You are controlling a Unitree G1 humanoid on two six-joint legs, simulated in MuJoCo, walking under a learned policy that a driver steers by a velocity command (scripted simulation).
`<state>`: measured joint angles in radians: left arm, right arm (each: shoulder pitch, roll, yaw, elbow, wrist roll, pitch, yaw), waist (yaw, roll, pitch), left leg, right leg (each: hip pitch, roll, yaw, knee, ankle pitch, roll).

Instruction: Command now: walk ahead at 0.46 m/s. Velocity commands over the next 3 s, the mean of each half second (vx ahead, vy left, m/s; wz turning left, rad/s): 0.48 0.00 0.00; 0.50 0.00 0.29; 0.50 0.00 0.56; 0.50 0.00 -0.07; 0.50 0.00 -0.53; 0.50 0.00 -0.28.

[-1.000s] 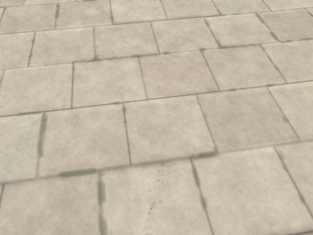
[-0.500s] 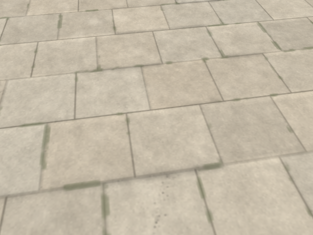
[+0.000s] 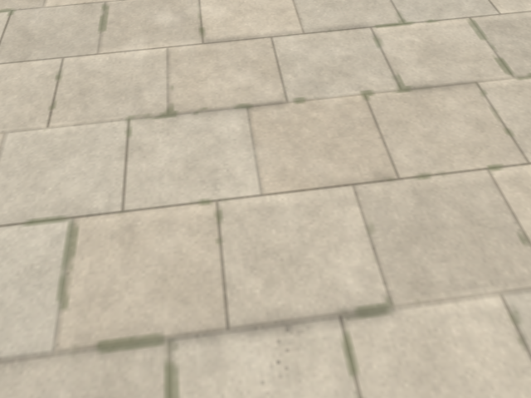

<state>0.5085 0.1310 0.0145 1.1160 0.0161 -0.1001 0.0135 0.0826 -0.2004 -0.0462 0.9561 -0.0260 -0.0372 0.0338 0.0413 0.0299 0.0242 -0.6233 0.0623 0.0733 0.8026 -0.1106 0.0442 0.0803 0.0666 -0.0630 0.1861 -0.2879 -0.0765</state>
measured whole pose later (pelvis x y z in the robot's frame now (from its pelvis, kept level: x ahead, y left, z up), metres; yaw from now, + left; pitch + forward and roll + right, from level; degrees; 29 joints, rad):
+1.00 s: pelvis +0.57 -0.01 +0.00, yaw +11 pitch +0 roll -1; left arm 0.36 0.20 0.06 1.01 0.02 -0.11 0.01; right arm 0.19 -0.24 -0.08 0.92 -0.03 -0.01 0.03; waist 0.01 0.04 0.04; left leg -0.64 0.10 0.00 1.06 -0.13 0.07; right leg -0.07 0.03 -0.23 0.29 -0.22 -0.07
